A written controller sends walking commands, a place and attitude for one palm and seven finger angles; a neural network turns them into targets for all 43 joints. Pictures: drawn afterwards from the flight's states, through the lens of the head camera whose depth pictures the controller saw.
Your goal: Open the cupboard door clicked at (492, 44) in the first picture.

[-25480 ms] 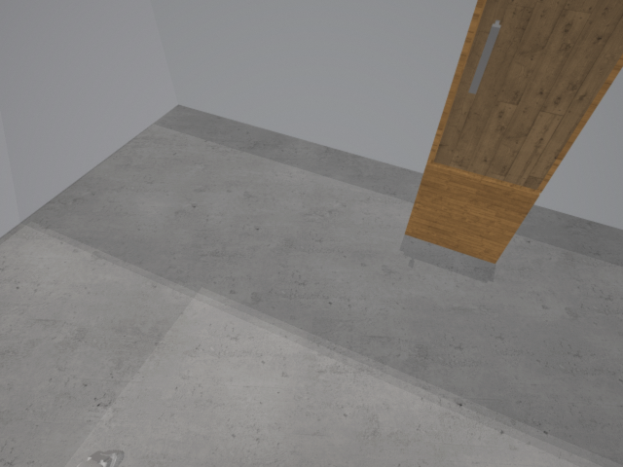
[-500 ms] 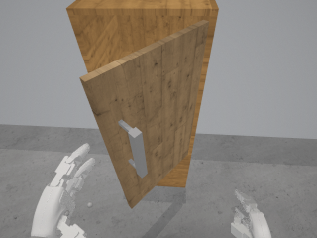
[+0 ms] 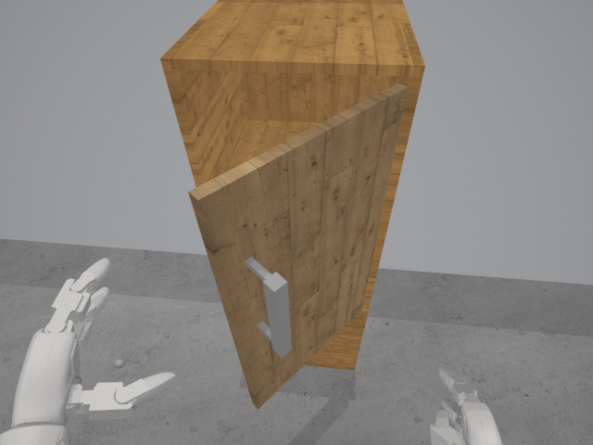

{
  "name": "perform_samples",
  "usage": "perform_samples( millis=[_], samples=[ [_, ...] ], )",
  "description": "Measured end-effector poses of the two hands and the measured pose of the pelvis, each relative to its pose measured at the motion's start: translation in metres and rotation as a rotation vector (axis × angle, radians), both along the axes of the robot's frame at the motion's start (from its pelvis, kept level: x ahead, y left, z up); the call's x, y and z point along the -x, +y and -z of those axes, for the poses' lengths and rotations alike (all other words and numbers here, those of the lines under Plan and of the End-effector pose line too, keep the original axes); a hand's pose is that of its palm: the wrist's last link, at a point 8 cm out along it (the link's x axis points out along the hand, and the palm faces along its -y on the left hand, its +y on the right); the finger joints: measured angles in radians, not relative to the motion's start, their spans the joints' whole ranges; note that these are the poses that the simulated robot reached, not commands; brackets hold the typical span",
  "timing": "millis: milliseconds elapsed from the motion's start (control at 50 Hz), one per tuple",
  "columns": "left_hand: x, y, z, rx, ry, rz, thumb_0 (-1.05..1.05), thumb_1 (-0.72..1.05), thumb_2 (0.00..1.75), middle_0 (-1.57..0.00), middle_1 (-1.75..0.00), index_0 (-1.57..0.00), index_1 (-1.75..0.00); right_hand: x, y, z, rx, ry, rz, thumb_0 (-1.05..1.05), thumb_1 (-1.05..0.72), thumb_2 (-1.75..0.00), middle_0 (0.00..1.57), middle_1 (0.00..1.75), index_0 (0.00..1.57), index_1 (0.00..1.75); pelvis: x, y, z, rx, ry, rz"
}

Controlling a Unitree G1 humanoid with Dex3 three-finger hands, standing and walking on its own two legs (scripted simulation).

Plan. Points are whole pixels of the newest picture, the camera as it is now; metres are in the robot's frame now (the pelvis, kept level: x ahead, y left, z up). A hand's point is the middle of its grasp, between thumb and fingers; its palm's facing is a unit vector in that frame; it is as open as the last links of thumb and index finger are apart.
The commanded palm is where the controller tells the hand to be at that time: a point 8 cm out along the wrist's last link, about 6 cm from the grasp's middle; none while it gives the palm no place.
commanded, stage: draw the hand back to the body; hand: left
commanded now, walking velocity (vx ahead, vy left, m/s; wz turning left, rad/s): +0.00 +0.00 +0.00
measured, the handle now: (269, 310) +0.29 +0.08 +0.04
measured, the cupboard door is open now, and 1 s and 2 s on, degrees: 50 50 50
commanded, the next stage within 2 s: step back with the hand held close in 0.74 s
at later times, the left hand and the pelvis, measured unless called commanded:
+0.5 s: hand (59, 305) +0.20 +0.27 +0.17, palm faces +0.45 -0.81 -0.38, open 7.9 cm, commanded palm +0.15 +0.30 +0.18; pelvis +0.00 +0.01 +0.01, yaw -1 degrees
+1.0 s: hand (66, 307) +0.20 +0.26 +0.17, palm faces +0.42 -0.80 -0.43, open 7.4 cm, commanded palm +0.14 +0.29 +0.19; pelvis -0.01 -0.01 +0.01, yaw -2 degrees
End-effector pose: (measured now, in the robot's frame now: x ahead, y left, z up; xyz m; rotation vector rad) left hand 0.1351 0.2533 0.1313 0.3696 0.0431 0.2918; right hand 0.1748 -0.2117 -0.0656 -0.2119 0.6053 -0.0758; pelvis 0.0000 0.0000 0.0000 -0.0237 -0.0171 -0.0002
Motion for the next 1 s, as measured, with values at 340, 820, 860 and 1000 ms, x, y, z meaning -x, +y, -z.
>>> perform_samples(
  millis=[340,820,860,1000],
  samples=[
    [-0.019,0.043,-0.046,-0.098,-0.149,-0.093,0.00,0.56,0.75,-0.20,-0.30,-0.20,-0.30,-0.012,0.004,-0.009,0.005,0.025,-0.022,0.01,-0.90,-0.90,0.20,0.30,0.21,0.30,-0.007,0.008,-0.012,-0.008,-0.049,0.015],
    [-0.013,0.037,-0.051,-0.096,-0.172,-0.108,0.01,0.89,0.89,-0.21,-0.30,-0.21,-0.30,0.007,-0.015,-0.003,0.002,0.064,0.011,0.01,-0.90,-0.90,0.20,0.30,0.20,0.30,0.002,-0.004,-0.015,-0.010,-0.070,0.019],
    [-0.012,0.035,-0.050,-0.094,-0.171,-0.108,0.01,0.89,0.89,-0.21,-0.30,-0.21,-0.30,0.007,-0.016,-0.003,0.000,0.061,0.012,0.01,-0.90,-0.90,0.20,0.30,0.20,0.30,0.003,-0.005,-0.015,-0.011,-0.071,0.020],
    [-0.019,0.038,-0.059,-0.160,-0.196,-0.084,0.01,0.89,0.89,-0.21,-0.30,-0.21,-0.30,0.011,-0.023,-0.006,0.005,0.070,0.042,0.01,-0.90,-0.90,0.20,0.30,0.21,0.30,0.009,-0.006,-0.014,-0.001,-0.022,0.029]
  ],
)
